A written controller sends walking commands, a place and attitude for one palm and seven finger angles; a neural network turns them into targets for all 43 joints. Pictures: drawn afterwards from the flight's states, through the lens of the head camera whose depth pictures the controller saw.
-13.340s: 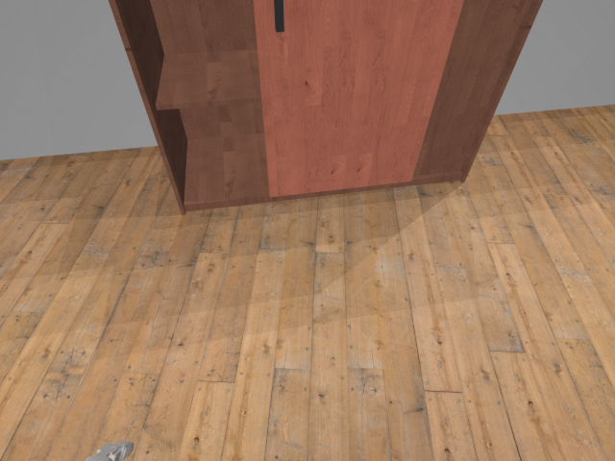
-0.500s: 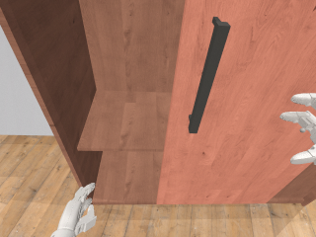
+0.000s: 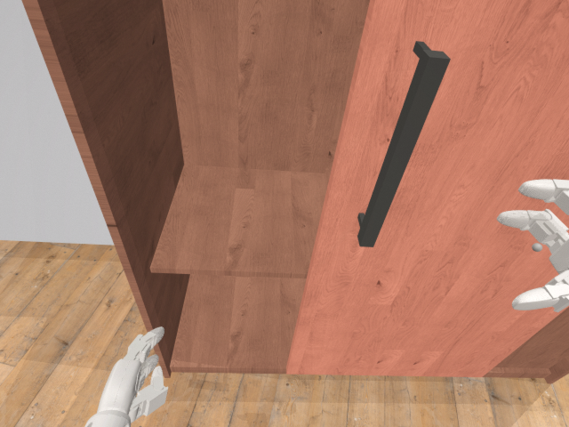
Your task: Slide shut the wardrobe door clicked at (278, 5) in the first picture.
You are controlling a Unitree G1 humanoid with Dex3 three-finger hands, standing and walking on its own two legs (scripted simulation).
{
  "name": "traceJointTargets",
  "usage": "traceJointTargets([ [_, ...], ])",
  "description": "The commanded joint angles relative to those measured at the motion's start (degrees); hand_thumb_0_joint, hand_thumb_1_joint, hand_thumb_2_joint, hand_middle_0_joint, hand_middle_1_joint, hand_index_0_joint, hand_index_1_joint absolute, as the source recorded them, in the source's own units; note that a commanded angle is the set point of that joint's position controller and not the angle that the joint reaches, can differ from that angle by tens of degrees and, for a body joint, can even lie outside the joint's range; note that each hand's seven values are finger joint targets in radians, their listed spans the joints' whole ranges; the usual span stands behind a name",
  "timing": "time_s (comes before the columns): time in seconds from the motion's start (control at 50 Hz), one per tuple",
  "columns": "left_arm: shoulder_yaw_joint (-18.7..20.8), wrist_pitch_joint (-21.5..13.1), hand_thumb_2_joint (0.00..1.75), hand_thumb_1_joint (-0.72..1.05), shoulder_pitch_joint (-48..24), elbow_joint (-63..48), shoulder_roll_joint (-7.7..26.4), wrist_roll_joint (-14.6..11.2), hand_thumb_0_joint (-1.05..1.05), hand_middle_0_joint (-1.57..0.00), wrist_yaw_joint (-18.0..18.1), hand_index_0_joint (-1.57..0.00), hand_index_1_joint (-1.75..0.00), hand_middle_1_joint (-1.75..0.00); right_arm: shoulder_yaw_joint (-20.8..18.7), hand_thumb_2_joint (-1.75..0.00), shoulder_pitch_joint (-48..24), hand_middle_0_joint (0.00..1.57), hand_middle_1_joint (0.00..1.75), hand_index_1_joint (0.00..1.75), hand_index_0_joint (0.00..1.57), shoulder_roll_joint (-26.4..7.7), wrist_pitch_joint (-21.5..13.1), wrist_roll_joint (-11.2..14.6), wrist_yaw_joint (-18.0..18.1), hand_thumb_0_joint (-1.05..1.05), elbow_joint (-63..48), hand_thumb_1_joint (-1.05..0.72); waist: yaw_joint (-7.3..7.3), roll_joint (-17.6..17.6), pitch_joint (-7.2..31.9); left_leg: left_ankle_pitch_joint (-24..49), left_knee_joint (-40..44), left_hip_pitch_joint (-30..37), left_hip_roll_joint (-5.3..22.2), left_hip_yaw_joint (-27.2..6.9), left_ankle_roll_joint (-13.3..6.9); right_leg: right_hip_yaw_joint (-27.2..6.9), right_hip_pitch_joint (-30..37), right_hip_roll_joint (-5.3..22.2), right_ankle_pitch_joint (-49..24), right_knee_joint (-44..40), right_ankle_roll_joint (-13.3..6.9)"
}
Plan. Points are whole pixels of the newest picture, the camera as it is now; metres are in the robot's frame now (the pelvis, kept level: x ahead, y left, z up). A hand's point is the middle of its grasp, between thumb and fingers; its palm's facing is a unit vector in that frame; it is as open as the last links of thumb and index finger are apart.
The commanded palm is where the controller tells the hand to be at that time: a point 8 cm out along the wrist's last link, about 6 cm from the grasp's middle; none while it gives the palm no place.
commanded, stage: move the hooked fingers beside the handle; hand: right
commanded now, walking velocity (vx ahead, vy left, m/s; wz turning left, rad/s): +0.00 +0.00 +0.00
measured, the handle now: (389, 159) +0.45 -0.14 +0.19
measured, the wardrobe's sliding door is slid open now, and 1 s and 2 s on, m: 0.39 0.39 0.39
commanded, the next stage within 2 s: none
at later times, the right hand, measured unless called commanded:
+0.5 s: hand (511, 223) +0.32 -0.27 +0.20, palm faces +0.04 +1.00 -0.06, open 14.0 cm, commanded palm +0.28 -0.30 +0.20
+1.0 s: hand (466, 200) +0.36 -0.23 +0.20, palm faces +0.02 +1.00 -0.02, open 14.0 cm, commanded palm +0.33 -0.27 +0.19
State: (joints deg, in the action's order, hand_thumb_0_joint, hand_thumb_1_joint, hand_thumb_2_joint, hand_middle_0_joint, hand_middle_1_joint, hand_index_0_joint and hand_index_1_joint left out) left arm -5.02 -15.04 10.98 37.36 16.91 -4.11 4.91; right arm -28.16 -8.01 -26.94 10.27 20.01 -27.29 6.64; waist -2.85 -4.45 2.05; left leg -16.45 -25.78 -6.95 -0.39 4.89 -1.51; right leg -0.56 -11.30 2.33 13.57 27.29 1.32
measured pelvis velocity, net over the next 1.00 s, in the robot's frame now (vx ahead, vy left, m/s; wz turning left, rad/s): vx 0.00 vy -0.02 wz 0.02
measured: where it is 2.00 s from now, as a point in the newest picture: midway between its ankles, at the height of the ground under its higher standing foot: outside the picture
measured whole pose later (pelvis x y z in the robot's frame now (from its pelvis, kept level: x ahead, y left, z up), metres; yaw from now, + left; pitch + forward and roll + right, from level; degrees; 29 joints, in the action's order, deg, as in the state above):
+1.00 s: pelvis +0.00 -0.02 +0.00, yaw +1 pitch -1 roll +0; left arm -5.0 -13.0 10.9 39.1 15.2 -3.5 5.0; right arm -18.3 -23.5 -20.1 10.6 13.7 -15.1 16.4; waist -1.3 -2.8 1.4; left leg -15.8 -25.1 -7.9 1.1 3.3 -0.1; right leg 1.0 -11.5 0.9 13.1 25.9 0.1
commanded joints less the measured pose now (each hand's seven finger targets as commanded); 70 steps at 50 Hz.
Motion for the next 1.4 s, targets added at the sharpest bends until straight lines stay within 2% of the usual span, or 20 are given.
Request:
traceJointTargets([
  [0.0, 2.85, -3.42, 0.90, 0.90, -7.43, -8.25, 6.29, 0.05, 0.00, -0.20, 0.53, -0.20, -0.30, -0.30, -8.42, -0.30, -18.48, 0.30, 1.20, 1.20, 0.30, -19.61, -4.50, 1.15, 1.35, 0.00, -5.32, 0.50, 0.00, 3.48, 7.32, 18.69, 4.28, -2.61, 0.83, -3.13, 1.53, 0.17, 5.01, -2.94, -9.88, -1.22, -4.03],
  [0.06, 2.73, -3.35, 0.90, 0.90, -7.35, -7.72, 6.49, -0.56, 0.00, -0.20, 0.74, -0.20, -0.30, -0.30, -2.83, -0.30, -23.36, 0.30, 1.20, 1.20, 0.30, -16.96, -2.78, -0.48, 0.97, 0.00, -1.33, 0.50, 1.39, 0.10, 2.79, 13.70, 5.46, -5.94, 1.20, -3.90, 1.49, 0.24, 3.69, -2.90, -6.31, -1.57, -3.76],
  [0.14, 2.66, -3.64, 0.90, 0.90, -7.08, -8.10, 6.51, -0.73, 0.00, -0.20, 1.37, -0.20, -0.30, -0.30, 1.88, -0.30, -30.12, 0.30, 1.20, 1.20, 0.30, -15.57, -3.39, -1.49, 0.46, 0.00, -1.99, 0.50, 2.57, 0.32, 5.16, 11.63, 5.73, -6.54, 1.12, -4.61, 1.37, -0.26, 5.37, -2.93, -5.24, -0.86, -4.07],
  [0.22, 2.71, -4.53, 0.90, 0.90, -7.28, -9.26, 6.20, -0.03, 0.00, -0.20, 1.28, -0.20, -0.30, -0.30, -3.32, -0.30, -30.69, 0.30, 1.20, 1.20, 0.30, -19.15, -7.80, -0.77, 1.35, 0.00, -8.73, 0.50, 0.81, -1.27, 16.11, 17.43, 3.17, -1.01, 1.10, -3.59, 0.74, -0.69, 9.76, -3.23, -10.34, -0.62, -4.04],
  [0.24, 2.63, -4.39, 0.90, 0.90, -6.91, -8.52, 6.16, 0.21, 0.00, -0.20, 1.19, -0.20, -0.30, -0.30, -5.28, -0.30, -29.44, 0.30, 1.20, 1.20, 0.30, -20.74, -8.33, -0.50, 1.94, 0.00, -7.01, 0.50, 0.46, 1.11, 16.05, 18.04, 3.32, -0.20, 0.85, -3.55, 0.85, -0.47, 8.67, -3.16, -10.72, -0.36, -4.01],
  [0.34, 3.20, -4.34, 0.90, 0.90, -6.58, -7.94, 6.26, 0.12, 0.00, -0.20, 0.03, -0.20, -0.30, -0.30, -5.10, -0.30, -23.28, 0.30, 1.20, 1.20, 0.30, -17.59, -6.06, -0.90, 3.66, 0.00, -0.23, 0.50, -1.20, 2.07, 10.28, 20.08, 2.81, -1.09, 0.91, -2.20, 0.47, -0.36, 4.87, -2.93, -12.19, -1.80, -3.72],
  [0.44, 3.25, -3.24, 0.90, 0.90, -7.44, -9.36, 6.04, -0.45, 0.00, -0.20, -0.48, -0.20, -0.30, -0.30, 0.94, -0.30, -22.86, 0.30, 1.20, 1.20, 0.30, -11.48, -2.02, -2.39, 4.55, 0.00, -3.69, 0.50, -0.05, 1.99, 7.30, 18.51, 2.84, -3.70, 0.95, -2.06, 0.51, 0.12, 4.81, -2.43, -11.71, -2.13, -3.70],
  [0.6, 2.99, -3.94, 0.90, 0.90, -7.49, -8.15, 5.30, 0.42, 0.00, -0.20, 0.74, -0.20, -0.30, -0.30, 2.60, -0.30, -32.25, 0.30, 1.20, 1.20, 0.30, -9.61, -6.65, -2.54, 9.08, 0.00, -15.56, 0.50, 1.38, -0.74, 13.81, 15.47, 2.62, -3.32, 0.29, -1.73, 0.29, -1.46, 11.55, -1.86, -11.70, -2.97, -3.03],
  [0.62, 3.01, -4.01, 0.90, 0.90, -7.49, -7.82, 5.21, 0.48, 0.00, -0.20, 0.81, -0.20, -0.30, -0.30, 3.45, -0.30, -32.43, 0.30, 1.20, 1.20, 0.30, -8.59, -6.55, -2.91, 9.63, 0.00, -14.72, 0.50, 1.31, -2.03, 13.33, 14.98, 2.66, -3.74, 0.41, -1.84, 0.23, -1.66, 11.75, -1.83, -11.41, -3.22, -2.85],
  [0.72, 2.76, -2.16, 0.90, 0.90, -6.99, -5.57, 5.81, 0.07, 0.00, -0.20, 1.43, -0.20, -0.30, -0.30, 6.52, -0.30, -32.85, 0.30, 1.20, 1.20, 0.30, -6.67, -1.85, -4.76, 11.03, 0.00, -0.97, 0.50, 2.03, 2.88, 5.07, 9.68, 4.58, -6.02, 0.60, -1.89, 0.36, -1.71, 6.11, -1.72, -4.97, -5.00, -2.91],
  [0.82, 2.89, -1.56, 0.90, 0.90, -7.43, -7.30, 5.38, 0.22, 0.00, -0.20, 0.84, -0.20, -0.30, -0.30, 7.58, -0.30, -37.27, 0.30, 1.20, 1.20, 0.30, -6.23, -1.66, -5.53, 11.63, 0.00, -5.11, 0.50, 1.54, 0.07, 12.97, 14.92, 3.29, -3.02, 0.91, -2.12, -0.13, -1.66, 9.94, -2.07, -10.89, -3.69, -2.78],
  [0.9, 2.97, -1.15, 0.90, 0.90, -6.83, -7.16, 5.35, 0.64, 0.00, -0.20, 0.74, -0.20, -0.30, -0.30, 4.72, -0.30, -39.95, 0.30, 1.20, 1.20, 0.30, -8.66, -4.32, -5.16, 12.32, 0.00, -4.92, 0.50, 1.47, 3.18, 16.16, 19.01, 2.62, -0.83, 0.60, -2.27, 0.06, -1.14, 10.73, -2.00, -14.47, -2.78, -3.00],
  [0.96, 3.21, -0.83, 0.90, 0.90, -6.12, -6.74, 5.37, 0.68, 0.00, -0.20, 0.54, -0.20, -0.30, -0.30, 3.66, -0.30, -38.80, 0.30, 1.20, 1.20, 0.30, -9.52, -4.85, -5.75, 13.04, 0.00, -2.73, 0.50, 1.23, 2.06, 15.13, 20.21, 2.73, -0.52, 0.67, -2.40, 0.08, -0.57, 9.89, -1.91, -15.42, -2.83, -3.05],
  [1.0, 3.14, -0.55, 0.90, 0.90, -6.12, -6.70, 5.24, 0.49, 0.00, -0.20, 0.42, -0.20, -0.30, -0.30, 6.95, -0.30, -39.42, 0.30, 1.20, 1.20, 0.30, -6.22, -4.20, -6.24, 13.01, 0.00, -0.58, 0.50, 1.79, 0.59, 12.20, 19.29, 3.15, -2.12, 0.79, -2.46, 0.07, -0.31, 9.11, -2.08, -13.99, -3.14, -2.99],
  [1.04, 3.53, -0.21, 0.90, 0.90, -5.44, -6.30, 5.71, 0.38, 0.00, -0.20, 0.09, -0.20, -0.30, -0.30, 5.87, -0.30, -37.08, 0.30, 1.20, 1.20, 0.30, -7.42, -3.30, -6.35, 12.98, 0.00, 2.35, 0.50, 1.21, 2.33, 11.05, 20.39, 3.39, -1.72, 0.70, -2.40, -0.09, -0.15, 7.61, -2.13, -14.61, -2.90, -3.19],
  [1.14, 3.91, 0.53, 0.90, 0.90, -5.24, -7.23, 5.89, 0.30, 0.00, -0.20, -0.13, -0.20, -0.30, -0.30, 5.38, -0.30, -36.76, 0.30, 1.20, 1.20, 0.30, -7.75, -3.22, -5.77, 12.20, 0.00, 0.65, 0.50, 1.37, 4.12, 13.56, 23.77, 2.79, -0.15, 0.78, -2.67, 0.19, 0.63, 7.83, -2.25, -16.34, -1.97, -3.60],
  [1.2, 4.12, 0.53, 0.90, 0.90, -4.96, -7.36, 5.84, 0.41, 0.00, -0.20, 0.06, -0.20, -0.30, -0.30, 4.95, -0.30, -40.41, 0.30, 1.20, 1.20, 0.30, -8.44, -4.83, -5.67, 12.48, 0.00, -1.71, 0.50, 2.02, 2.28, 15.12, 23.54, 2.74, -0.44, 0.73, -2.97, 0.36, 0.81, 9.31, -2.29, -16.07, -1.94, -3.72],
  [1.24, 4.13, 0.52, 0.90, 0.90, -4.70, -6.62, 5.94, 0.40, 0.00, -0.20, 0.18, -0.20, -0.30, -0.30, 4.04, -0.30, -41.84, 0.30, 1.20, 1.20, 0.30, -10.04, -5.89, -5.79, 12.92, 0.00, -1.49, 0.50, 2.09, 2.65, 14.64, 23.09, 2.96, -0.36, 0.60, -3.07, 0.27, 0.73, 8.87, -2.21, -15.63, -1.82, -3.80],
  [1.32, 4.09, 0.43, 0.90, 0.90, -4.11, -6.14, 5.76, 0.39, 0.00, -0.20, 0.30, -0.20, -0.30, -0.30, 7.21, -0.30, -43.50, 0.30, 1.20, 1.20, 0.30, -6.89, -6.25, -6.35, 13.13, 0.00, 1.13, 0.50, 2.98, 0.27, 13.53, 21.38, 3.10, -2.20, 0.60, -3.09, 0.25, 0.55, 9.59, -2.26, -14.41, -2.06, -3.68],
  [1.38, 4.22, 0.94, 0.90, 0.90, -3.57, -5.45, 6.16, 0.27, 0.00, -0.20, 0.37, -0.20, -0.30, -0.30, 6.51, -0.30, -41.84, 0.30, 1.20, 1.20, 0.30, -7.53, -5.27, -6.39, 13.02, 0.00, 6.01, 0.50, 2.83, 2.80, 12.49, 21.53, 3.26, -1.98, 0.78, -3.20, 0.46, 1.02, 7.52, -2.34, -13.17, -2.04, -3.85],
])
